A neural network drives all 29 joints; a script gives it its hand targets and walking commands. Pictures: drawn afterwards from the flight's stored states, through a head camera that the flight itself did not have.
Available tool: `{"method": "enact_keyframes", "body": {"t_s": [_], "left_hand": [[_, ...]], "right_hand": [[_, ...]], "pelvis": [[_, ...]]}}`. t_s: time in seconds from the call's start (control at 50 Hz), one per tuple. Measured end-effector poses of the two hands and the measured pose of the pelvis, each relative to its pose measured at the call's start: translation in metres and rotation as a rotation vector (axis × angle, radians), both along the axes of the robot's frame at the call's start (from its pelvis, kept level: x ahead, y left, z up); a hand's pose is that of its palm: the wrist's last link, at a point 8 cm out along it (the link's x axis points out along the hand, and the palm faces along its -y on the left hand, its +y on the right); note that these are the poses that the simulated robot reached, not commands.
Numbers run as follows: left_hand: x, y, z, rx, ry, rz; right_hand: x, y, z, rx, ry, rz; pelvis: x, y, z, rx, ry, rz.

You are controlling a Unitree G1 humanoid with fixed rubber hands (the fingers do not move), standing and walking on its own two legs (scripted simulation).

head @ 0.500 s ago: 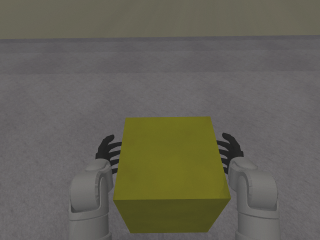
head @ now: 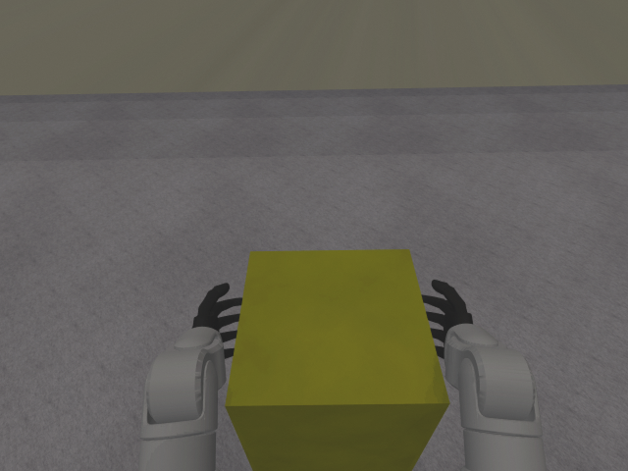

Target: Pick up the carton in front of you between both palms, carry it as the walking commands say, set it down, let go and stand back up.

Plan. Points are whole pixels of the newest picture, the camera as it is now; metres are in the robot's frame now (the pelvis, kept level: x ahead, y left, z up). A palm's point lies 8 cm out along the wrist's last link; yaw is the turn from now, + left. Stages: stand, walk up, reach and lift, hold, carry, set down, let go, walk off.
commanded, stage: carry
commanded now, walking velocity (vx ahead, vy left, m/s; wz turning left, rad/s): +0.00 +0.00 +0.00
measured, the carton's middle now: (331, 367) +0.26 +0.00 +0.00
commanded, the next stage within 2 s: hold in 1.18 s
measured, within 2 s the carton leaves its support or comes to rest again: neither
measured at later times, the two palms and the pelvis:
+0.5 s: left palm (210, 364) +0.25 +0.15 +0.03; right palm (448, 362) +0.25 -0.15 +0.04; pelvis -0.04 +0.00 +0.00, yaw +0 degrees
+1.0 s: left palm (203, 363) +0.25 +0.16 +0.04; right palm (443, 360) +0.25 -0.14 +0.04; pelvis -0.04 +0.01 +0.00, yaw +0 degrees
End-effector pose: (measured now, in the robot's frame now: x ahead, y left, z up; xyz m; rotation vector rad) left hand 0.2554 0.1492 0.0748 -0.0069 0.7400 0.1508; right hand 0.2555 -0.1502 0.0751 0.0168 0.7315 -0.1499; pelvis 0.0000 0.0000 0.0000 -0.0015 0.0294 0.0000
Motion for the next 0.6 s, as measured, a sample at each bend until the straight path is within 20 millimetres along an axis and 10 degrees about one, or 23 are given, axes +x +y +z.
{"method": "enact_keyframes", "body": {"t_s": [0.6], "left_hand": [[-0.003,0.004,-0.039,0.053,-0.072,-0.045]], "right_hand": [[-0.004,0.004,-0.039,-0.056,-0.072,0.041]], "pelvis": [[-0.039,0.005,0.001,0.004,0.000,-0.004]]}}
